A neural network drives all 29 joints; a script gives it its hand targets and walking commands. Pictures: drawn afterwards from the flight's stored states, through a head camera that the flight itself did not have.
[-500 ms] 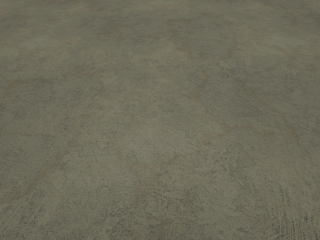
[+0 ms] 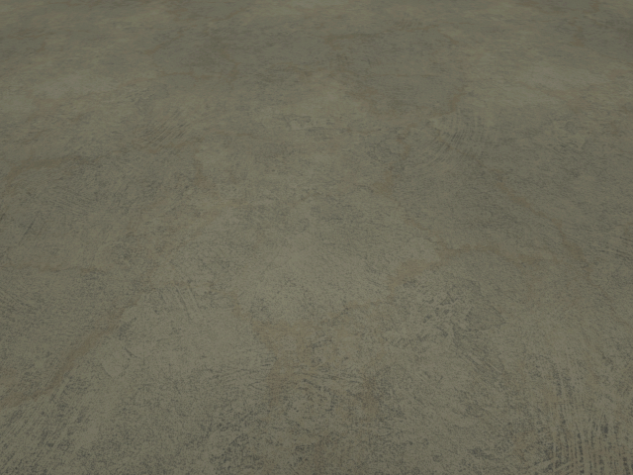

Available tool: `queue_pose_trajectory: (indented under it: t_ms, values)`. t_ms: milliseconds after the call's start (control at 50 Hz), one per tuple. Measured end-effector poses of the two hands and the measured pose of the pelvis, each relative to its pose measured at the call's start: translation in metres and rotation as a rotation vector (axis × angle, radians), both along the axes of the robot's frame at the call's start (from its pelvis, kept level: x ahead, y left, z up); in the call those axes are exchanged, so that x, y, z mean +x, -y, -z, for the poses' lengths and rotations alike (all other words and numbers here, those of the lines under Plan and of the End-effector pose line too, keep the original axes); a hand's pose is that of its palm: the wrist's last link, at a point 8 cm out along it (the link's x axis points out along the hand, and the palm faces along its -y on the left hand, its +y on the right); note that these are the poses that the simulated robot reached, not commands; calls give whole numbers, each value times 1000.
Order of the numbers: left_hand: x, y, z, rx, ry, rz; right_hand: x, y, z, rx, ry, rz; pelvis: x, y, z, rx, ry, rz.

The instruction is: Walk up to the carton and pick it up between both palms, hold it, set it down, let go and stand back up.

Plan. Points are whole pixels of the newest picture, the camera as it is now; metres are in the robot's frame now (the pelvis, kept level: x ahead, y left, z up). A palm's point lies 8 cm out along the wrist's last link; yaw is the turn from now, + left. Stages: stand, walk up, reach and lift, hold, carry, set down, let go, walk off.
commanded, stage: walk up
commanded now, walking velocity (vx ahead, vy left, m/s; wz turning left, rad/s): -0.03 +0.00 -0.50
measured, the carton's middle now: out of the picture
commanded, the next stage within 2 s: none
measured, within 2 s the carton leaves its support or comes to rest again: neither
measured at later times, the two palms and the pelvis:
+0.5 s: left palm out of the picture +0.10 +0.16 -0.14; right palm out of the picture -0.06 -0.29 -0.18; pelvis -0.03 -0.05 -0.03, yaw -17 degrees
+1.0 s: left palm out of the picture +0.07 +0.19 -0.13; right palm out of the picture -0.02 -0.31 -0.13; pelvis -0.04 -0.04 +0.00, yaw -29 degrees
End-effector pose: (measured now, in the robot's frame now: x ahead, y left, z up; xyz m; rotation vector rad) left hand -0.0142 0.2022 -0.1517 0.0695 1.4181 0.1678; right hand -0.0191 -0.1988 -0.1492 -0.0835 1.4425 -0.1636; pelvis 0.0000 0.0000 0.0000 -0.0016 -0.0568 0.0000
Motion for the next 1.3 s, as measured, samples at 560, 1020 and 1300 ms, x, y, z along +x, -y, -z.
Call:
queue_pose_trajectory:
  t_ms: [560, 1020, 1300]
  values:
    - [98, 54, -16, 81, 173, 341, -34, 102, 15, -70, 149, 275, -37, 55, 12, 60, -26, 320]
    - [90, 8, -14, 91, 52, 467, -10, 102, -21, -168, 282, 390, -40, 32, 2, 38, -83, 506]
    - [183, 79, -11, 3, 169, 745, -140, 54, -25, -188, 145, 674, -43, 40, 0, 28, -41, 729]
